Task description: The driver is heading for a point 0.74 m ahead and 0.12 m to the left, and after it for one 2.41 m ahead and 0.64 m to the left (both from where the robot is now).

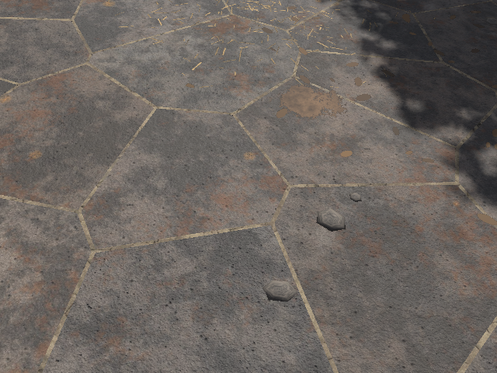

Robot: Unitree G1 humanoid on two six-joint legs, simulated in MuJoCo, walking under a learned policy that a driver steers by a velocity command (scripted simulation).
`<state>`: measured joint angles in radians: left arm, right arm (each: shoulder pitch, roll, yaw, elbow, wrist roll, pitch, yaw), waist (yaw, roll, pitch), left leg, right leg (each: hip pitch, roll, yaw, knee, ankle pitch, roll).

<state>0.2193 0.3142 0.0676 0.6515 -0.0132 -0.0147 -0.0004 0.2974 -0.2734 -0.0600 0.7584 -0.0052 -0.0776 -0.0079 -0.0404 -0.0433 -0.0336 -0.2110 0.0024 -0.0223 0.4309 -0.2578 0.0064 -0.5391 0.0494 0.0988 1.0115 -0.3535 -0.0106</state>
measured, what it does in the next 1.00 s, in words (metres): walks ahead, turning left: right foot, then left foot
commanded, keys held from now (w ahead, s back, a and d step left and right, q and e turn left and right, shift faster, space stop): w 0.34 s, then w+q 0.66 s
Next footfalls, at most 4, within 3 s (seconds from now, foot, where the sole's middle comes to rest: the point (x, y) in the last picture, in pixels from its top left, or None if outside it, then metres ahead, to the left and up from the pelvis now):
0.26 right None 0.25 -0.16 -0.78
0.78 left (208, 359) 0.57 0.08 -0.78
1.24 right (245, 263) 0.87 -0.03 -0.78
1.62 left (182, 313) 0.70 0.16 -0.78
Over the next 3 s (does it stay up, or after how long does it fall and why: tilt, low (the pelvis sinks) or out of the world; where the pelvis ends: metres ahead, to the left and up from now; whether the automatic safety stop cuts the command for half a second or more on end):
stays up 0.75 0.07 0.00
